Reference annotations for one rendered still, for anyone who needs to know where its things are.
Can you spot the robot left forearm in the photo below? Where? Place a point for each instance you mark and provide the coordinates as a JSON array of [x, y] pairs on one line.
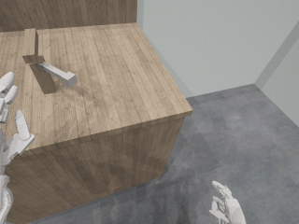
[[6, 198]]

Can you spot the robot right hand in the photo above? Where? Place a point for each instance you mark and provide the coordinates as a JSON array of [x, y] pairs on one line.
[[230, 210]]

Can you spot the counter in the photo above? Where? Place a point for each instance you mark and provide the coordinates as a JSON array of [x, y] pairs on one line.
[[113, 130]]

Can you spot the tap lever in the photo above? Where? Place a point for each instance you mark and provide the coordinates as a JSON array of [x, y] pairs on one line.
[[69, 79]]

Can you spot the robot left hand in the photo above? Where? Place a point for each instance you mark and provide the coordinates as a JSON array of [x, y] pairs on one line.
[[19, 141]]

